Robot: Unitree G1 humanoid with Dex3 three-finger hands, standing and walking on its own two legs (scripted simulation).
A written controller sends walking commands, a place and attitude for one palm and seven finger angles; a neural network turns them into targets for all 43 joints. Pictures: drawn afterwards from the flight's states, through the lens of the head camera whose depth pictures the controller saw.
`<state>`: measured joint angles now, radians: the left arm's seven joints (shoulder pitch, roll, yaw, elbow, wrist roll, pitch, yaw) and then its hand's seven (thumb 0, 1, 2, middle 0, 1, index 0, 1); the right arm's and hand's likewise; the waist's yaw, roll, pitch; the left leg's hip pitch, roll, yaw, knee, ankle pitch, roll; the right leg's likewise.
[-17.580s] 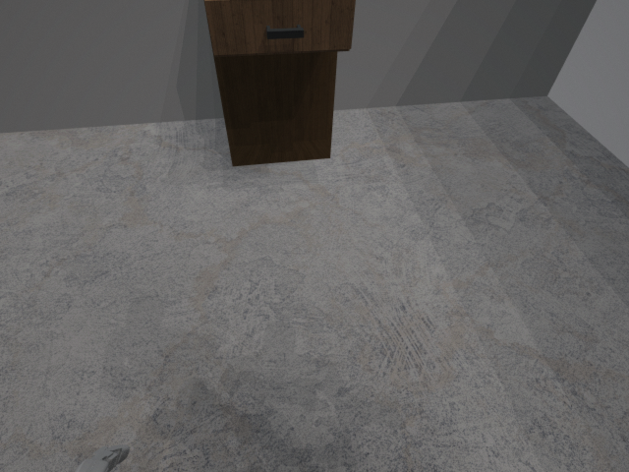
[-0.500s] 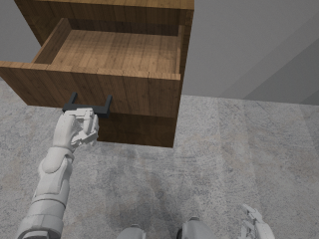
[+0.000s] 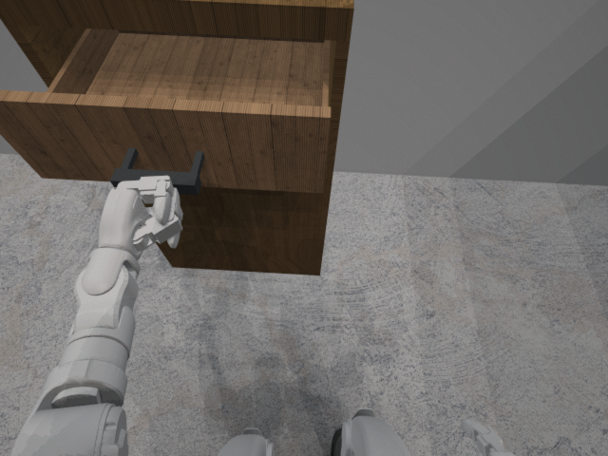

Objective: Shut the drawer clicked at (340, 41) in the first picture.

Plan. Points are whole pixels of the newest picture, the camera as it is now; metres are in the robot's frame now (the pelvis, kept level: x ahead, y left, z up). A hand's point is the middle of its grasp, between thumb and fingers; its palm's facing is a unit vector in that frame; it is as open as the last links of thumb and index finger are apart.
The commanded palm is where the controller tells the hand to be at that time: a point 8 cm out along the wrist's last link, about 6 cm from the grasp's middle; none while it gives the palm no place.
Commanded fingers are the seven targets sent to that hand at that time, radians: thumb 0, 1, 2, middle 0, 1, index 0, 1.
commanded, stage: push the drawer shut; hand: left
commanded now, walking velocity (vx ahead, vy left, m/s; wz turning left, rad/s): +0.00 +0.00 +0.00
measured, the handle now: (161, 169) +0.49 +0.20 +0.05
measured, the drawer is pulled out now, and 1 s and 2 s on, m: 0.16 0.04 0.00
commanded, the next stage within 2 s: pull the fist back off the drawer in 1.82 s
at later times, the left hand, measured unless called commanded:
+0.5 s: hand (185, 183) +0.46 +0.17 +0.05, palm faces -0.06 -1.00 -0.05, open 2.9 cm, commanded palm +0.46 +0.22 +0.06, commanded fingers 0.00 0.90 0.90 -1.40 -1.60 -1.40 -1.60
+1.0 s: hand (192, 151) +0.52 +0.17 +0.05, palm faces -0.06 -1.00 -0.03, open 3.1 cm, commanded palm +0.52 +0.21 +0.06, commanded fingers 0.00 0.90 0.90 -1.40 -1.60 -1.40 -1.60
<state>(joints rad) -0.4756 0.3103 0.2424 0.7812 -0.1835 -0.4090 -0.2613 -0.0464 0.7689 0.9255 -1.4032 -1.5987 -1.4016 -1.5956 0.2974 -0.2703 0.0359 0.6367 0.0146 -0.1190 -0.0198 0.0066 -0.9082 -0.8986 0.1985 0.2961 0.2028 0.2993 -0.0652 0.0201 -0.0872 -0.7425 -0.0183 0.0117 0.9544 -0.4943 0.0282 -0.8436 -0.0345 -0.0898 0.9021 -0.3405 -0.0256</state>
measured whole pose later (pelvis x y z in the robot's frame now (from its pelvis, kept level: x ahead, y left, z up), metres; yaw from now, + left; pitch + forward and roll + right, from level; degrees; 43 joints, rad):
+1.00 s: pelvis -0.01 +0.01 -0.02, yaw -2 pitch +24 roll -2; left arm -0.98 0.53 0.40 1.24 -0.06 -0.42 -0.25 0.01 0.75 0.92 -1.40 -1.60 -1.40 -1.60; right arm 0.39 -0.29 0.06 0.63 -0.03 -0.01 0.01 0.00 -0.91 -0.90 0.20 0.30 0.20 0.30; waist -0.20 0.03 -0.09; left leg -0.96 0.01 0.01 1.06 -0.51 0.04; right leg -1.04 -0.01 -0.09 0.95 -0.32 -0.02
